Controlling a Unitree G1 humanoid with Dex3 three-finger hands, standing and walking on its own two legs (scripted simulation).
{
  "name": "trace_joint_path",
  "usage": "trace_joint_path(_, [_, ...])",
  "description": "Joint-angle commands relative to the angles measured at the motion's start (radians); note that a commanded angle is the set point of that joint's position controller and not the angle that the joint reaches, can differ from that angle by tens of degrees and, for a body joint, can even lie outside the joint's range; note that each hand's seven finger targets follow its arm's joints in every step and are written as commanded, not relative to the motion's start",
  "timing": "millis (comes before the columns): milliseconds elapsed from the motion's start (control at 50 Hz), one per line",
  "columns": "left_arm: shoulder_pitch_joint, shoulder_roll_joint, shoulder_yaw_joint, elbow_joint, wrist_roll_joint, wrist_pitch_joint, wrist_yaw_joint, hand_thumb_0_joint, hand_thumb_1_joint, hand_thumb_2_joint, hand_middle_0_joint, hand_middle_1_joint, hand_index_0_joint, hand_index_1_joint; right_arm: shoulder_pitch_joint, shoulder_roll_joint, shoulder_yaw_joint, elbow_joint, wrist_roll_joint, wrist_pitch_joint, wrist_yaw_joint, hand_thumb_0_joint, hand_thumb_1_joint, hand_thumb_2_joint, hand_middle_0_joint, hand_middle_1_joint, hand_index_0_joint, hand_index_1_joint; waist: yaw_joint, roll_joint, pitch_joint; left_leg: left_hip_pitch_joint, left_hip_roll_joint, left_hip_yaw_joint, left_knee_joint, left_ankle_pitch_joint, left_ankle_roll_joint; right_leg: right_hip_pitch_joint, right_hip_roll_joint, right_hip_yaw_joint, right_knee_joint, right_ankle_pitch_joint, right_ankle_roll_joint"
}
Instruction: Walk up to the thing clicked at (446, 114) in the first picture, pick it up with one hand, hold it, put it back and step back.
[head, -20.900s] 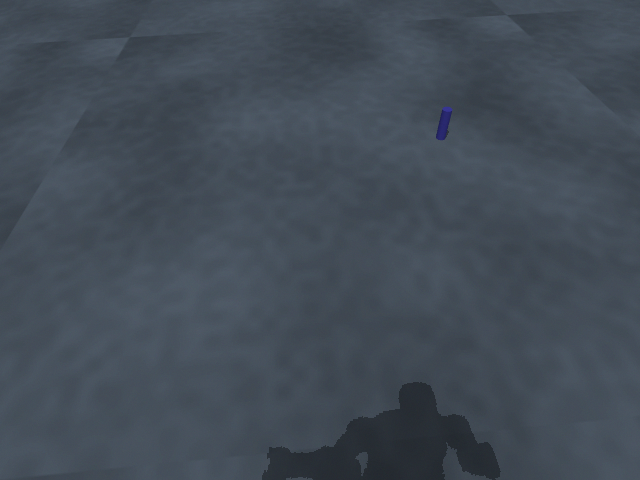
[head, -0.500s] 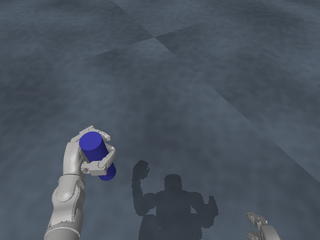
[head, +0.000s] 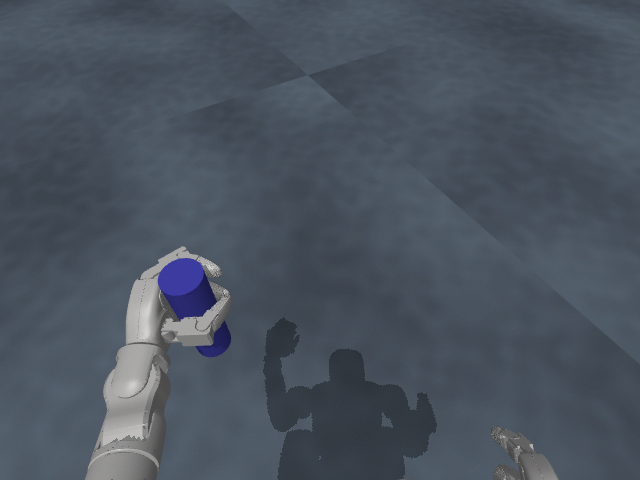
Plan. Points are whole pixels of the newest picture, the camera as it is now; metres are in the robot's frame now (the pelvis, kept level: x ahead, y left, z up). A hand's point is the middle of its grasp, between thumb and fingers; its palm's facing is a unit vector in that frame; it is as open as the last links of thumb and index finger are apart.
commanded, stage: hold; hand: left
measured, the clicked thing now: (199, 312) +0.33 +0.18 +0.02
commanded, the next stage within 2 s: crouch in 0.06 s
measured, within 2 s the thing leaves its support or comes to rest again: neither
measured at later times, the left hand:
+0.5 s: hand (211, 323) +0.33 +0.17 +0.00, palm faces +0.03 -1.00 +0.00, open 6.9 cm
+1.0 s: hand (237, 363) +0.37 +0.18 -0.25, palm faces +0.05 -1.00 -0.03, open 6.9 cm
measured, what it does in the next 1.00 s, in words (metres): lowers itself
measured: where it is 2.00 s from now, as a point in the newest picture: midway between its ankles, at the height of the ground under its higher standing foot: outside the picture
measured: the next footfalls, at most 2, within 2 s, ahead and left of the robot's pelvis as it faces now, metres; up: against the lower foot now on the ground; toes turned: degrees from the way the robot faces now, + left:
none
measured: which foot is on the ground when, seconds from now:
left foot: down 0.00-1.00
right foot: down 0.00-1.00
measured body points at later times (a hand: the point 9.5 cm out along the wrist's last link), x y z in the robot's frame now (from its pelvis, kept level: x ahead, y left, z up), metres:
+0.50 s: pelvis +0.00 +0.00 -0.02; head +0.06 +0.01 +0.43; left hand +0.32 +0.22 +0.00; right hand +0.13 -0.25 -0.12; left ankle +0.02 +0.13 -0.71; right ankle +0.01 -0.13 -0.71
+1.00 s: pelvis -0.05 +0.00 -0.22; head +0.13 +0.01 +0.19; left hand +0.36 +0.24 -0.25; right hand +0.07 -0.26 -0.36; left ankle +0.02 +0.13 -0.71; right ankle +0.01 -0.13 -0.71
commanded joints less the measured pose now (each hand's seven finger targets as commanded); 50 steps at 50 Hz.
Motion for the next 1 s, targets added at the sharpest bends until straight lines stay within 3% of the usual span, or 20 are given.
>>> trace_joint_path(0, [-0.281, 0.150, 0.055, -0.263, -0.019, -0.085, -0.008, 0.000, 0.425, 1.225, -1.282, -1.403, -1.295, -1.396, -0.041, -0.137, -0.057, -0.141, 0.004, -0.043, -0.006, 0.000, -0.910, -0.903, 0.200, 0.300, 0.200, 0.300, 0.005, 0.003, -0.273, 0.134, -0.039, 0.014, -0.111, 0.171, 0.028, 0.097, 0.021, -0.008, -0.128, 0.221, -0.017])
trace_joint_path(60, [-0.301, 0.145, 0.044, -0.317, -0.024, -0.088, -0.011, 0.000, 0.432, 1.215, -1.260, -1.380, -1.272, -1.374, -0.031, -0.139, -0.061, -0.139, 0.005, -0.045, -0.001, 0.000, -0.906, -0.903, 0.200, 0.300, 0.200, 0.300, 0.003, 0.025, -0.316, 0.161, -0.036, 0.012, -0.107, 0.208, 0.023, 0.112, 0.024, -0.010, -0.116, 0.254, -0.021])
trace_joint_path(80, [-0.248, 0.120, 0.039, -0.239, -0.027, -0.079, -0.013, 0.000, 0.439, 1.220, -1.279, -1.399, -1.292, -1.391, -0.038, -0.136, -0.058, -0.138, 0.006, -0.044, 0.000, 0.000, -0.912, -0.904, 0.200, 0.300, 0.200, 0.300, -0.003, -0.001, -0.262, 0.136, -0.037, 0.009, -0.110, 0.193, 0.025, 0.094, 0.026, -0.014, -0.119, 0.239, -0.019])
trace_joint_path(120, [-0.291, 0.147, 0.052, -0.279, -0.027, -0.083, -0.008, 0.000, 0.405, 1.224, -1.280, -1.407, -1.294, -1.400, -0.044, -0.140, -0.059, -0.140, 0.006, -0.047, -0.003, 0.000, -0.911, -0.904, 0.200, 0.300, 0.200, 0.300, -0.008, -0.006, -0.263, 0.130, -0.038, 0.015, -0.108, 0.167, 0.029, 0.086, 0.022, -0.007, -0.129, 0.223, -0.015])
trace_joint_path(160, [-0.314, 0.155, 0.052, -0.321, -0.021, -0.088, 0.001, 0.000, 0.535, 1.208, -1.274, -1.343, -1.286, -1.339, -0.039, -0.134, -0.056, -0.138, 0.004, -0.046, -0.003, 0.000, -0.857, -0.894, 0.199, 0.300, 0.200, 0.300, -0.005, 0.003, -0.279, 0.135, -0.039, 0.016, -0.109, 0.171, 0.028, 0.094, 0.022, -0.006, -0.126, 0.228, -0.015])
trace_joint_path(240, [-0.262, 0.139, 0.060, -0.249, -0.009, -0.094, 0.012, 0.000, 0.550, 1.186, -1.280, -1.323, -1.290, -1.312, -0.039, -0.136, -0.060, -0.136, 0.000, -0.046, -0.001, 0.000, -0.871, -0.899, 0.199, 0.300, 0.200, 0.300, -0.002, -0.018, -0.268, 0.114, -0.037, 0.016, -0.091, 0.187, 0.031, 0.078, 0.022, -0.007, -0.115, 0.243, -0.014])
trace_joint_path(280, [-0.252, 0.098, 0.035, -0.194, -0.010, -0.101, 0.014, 0.000, 0.549, 1.205, -1.289, -1.346, -1.301, -1.334, -0.030, -0.136, -0.061, -0.128, -0.003, -0.045, 0.006, 0.000, -0.873, -0.900, 0.199, 0.299, 0.200, 0.299, -0.017, -0.033, -0.247, 0.099, -0.033, 0.009, -0.079, 0.204, 0.035, 0.052, 0.024, -0.012, -0.094, 0.259, -0.014])
trace_joint_path(380, [-0.293, 0.139, 0.075, -0.128, 0.002, -0.156, -0.001, 0.000, 0.536, 1.218, -1.294, -1.357, -1.305, -1.347, -0.014, -0.146, -0.077, -0.109, -0.015, -0.044, 0.021, 0.000, -0.876, -0.901, 0.199, 0.300, 0.200, 0.300, -0.023, -0.032, -0.282, 0.039, -0.033, 0.004, -0.008, 0.219, 0.040, -0.013, 0.019, -0.007, -0.038, 0.278, -0.014])
trace_joint_path(400, [-0.288, 0.112, 0.059, -0.079, 0.005, -0.169, -0.007, 0.000, 0.523, 1.212, -1.294, -1.354, -1.306, -1.344, -0.018, -0.144, -0.077, -0.108, -0.017, -0.047, 0.026, 0.000, -0.877, -0.901, 0.199, 0.300, 0.199, 0.300, -0.028, -0.038, -0.246, -0.001, -0.033, 0.002, 0.004, 0.184, 0.037, -0.051, 0.021, -0.009, -0.019, 0.242, -0.018])
trace_joint_path(540, [-0.387, 0.113, 0.091, 0.058, 0.003, -0.323, -0.030, 0.000, 0.494, 1.233, -1.298, -1.383, -1.310, -1.373, -0.003, -0.154, -0.085, -0.095, -0.040, -0.065, 0.054, 0.000, -0.885, -0.902, 0.199, 0.300, 0.200, 0.300, -0.052, -0.016, -0.334, -0.220, -0.036, -0.020, 0.217, 0.074, 0.037, -0.316, 0.023, -0.003, 0.191, 0.120, -0.028])
trace_joint_path(620, [-0.457, 0.184, 0.141, 0.118, 0.007, -0.410, -0.049, 0.000, 0.438, 1.242, -1.302, -1.395, -1.312, -1.389, -0.013, -0.171, -0.082, -0.108, -0.051, -0.074, 0.066, 0.000, -0.885, -0.902, 0.198, 0.300, 0.199, 0.300, -0.048, 0.040, -0.482, -0.362, -0.038, -0.040, 0.387, 0.011, 0.034, -0.518, 0.028, -0.006, 0.367, 0.038, -0.037])
trace_joint_path(660, [-0.483, 0.170, 0.129, 0.173, 0.003, -0.439, -0.058, 0.000, 0.449, 1.240, -1.307, -1.391, -1.315, -1.386, -0.011, -0.174, -0.072, -0.108, -0.058, -0.075, 0.071, 0.000, -0.886, -0.902, 0.198, 0.300, 0.199, 0.300, -0.059, 0.051, -0.549, -0.438, -0.039, -0.052, 0.467, 0.015, 0.034, -0.597, 0.028, -0.005, 0.450, 0.029, -0.040])
trace_joint_path(680, [-0.538, 0.214, 0.159, 0.131, 0.000, -0.459, -0.059, 0.000, 0.447, 1.224, -1.299, -1.374, -1.307, -1.369, -0.005, -0.181, -0.069, -0.107, -0.062, -0.072, 0.073, 0.000, -0.888, -0.903, 0.198, 0.300, 0.199, 0.300, -0.045, 0.085, -0.604, -0.450, -0.038, -0.056, 0.502, 0.039, 0.032, -0.629, 0.026, -0.002, 0.493, 0.038, -0.043])
trace_joint_path(720, [-0.558, 0.215, 0.157, 0.172, 0.003, -0.469, -0.065, 0.000, 0.447, 1.231, -1.296, -1.363, -1.299, -1.364, 0.003, -0.186, -0.066, -0.106, -0.069, -0.066, 0.075, 0.000, -0.886, -0.903, 0.198, 0.300, 0.199, 0.300, -0.053, 0.070, -0.659, -0.525, -0.039, -0.054, 0.576, 0.051, 0.037, -0.666, 0.023, 0.012, 0.543, 0.050, -0.039])
trace_joint_path(740, [-0.553, 0.246, 0.193, 0.188, 0.001, -0.469, -0.063, 0.000, 0.416, 1.227, -1.289, -1.357, -1.289, -1.360, 0.003, -0.194, -0.069, -0.105, -0.068, -0.061, 0.075, 0.000, -0.889, -0.905, 0.198, 0.300, 0.199, 0.300, -0.038, 0.076, -0.665, -0.555, -0.040, -0.053, 0.596, 0.043, 0.035, -0.690, 0.026, 0.016, 0.570, 0.039, -0.041])
trace_joint_path(820, [-0.606, 0.264, 0.224, 0.212, 0.003, -0.474, -0.054, 0.000, 0.425, 1.256, -1.275, -1.351, -1.270, -1.360, 0.010, -0.207, -0.068, -0.092, -0.080, -0.045, 0.085, 0.000, -0.894, -0.908, 0.198, 0.300, 0.199, 0.300, -0.040, 0.091, -0.748, -0.640, -0.036, -0.059, 0.701, 0.069, 0.035, -0.795, 0.032, 0.011, 0.681, 0.046, -0.044])
trace_joint_path(840, [-0.579, 0.232, 0.213, 0.250, 0.004, -0.468, -0.056, 0.000, 0.427, 1.275, -1.280, -1.363, -1.275, -1.373, 0.009, -0.207, -0.068, -0.085, -0.083, -0.040, 0.087, 0.000, -0.894, -0.909, 0.198, 0.300, 0.199, 0.300, -0.042, 0.093, -0.766, -0.644, -0.035, -0.061, 0.728, 0.095, 0.035, -0.826, 0.033, 0.002, 0.713, 0.063, -0.046])
trace_joint_path(900, [-0.625, 0.266, 0.242, 0.243, 0.006, -0.470, -0.062, 0.000, 0.473, 1.291, -1.289, -1.377, -1.287, -1.383, 0.011, -0.215, -0.070, -0.074, -0.089, -0.032, 0.095, 0.000, -0.895, -0.908, 0.198, 0.300, 0.199, 0.300, -0.054, 0.053, -0.787, -0.746, -0.034, -0.060, 0.805, 0.073, 0.042, -0.861, 0.036, 0.001, 0.770, 0.056, -0.041])
trace_joint_path(920, [-0.633, 0.243, 0.218, 0.283, 0.012, -0.469, -0.069, 0.000, 0.490, 1.299, -1.292, -1.383, -1.291, -1.389, 0.020, -0.209, -0.068, -0.059, -0.092, -0.031, 0.099, 0.000, -0.901, -0.909, 0.198, 0.300, 0.199, 0.300, -0.068, 0.044, -0.791, -0.778, -0.034, -0.058, 0.838, 0.073, 0.045, -0.870, 0.034, 0.006, 0.790, 0.063, -0.039])
trace_joint_path(980, [-0.651, 0.251, 0.227, 0.335, 0.031, -0.476, -0.084, 0.000, 0.467, 1.282, -1.290, -1.380, -1.291, -1.383, 0.018, -0.218, -0.072, -0.040, -0.099, -0.030, 0.111, 0.000, -0.905, -0.909, 0.198, 0.300, 0.199, 0.300, -0.085, 0.019, -0.795, -0.847, -0.031, -0.059, 0.913, 0.038, 0.049, -0.959, 0.037, -0.005, 0.862, 0.033, -0.040])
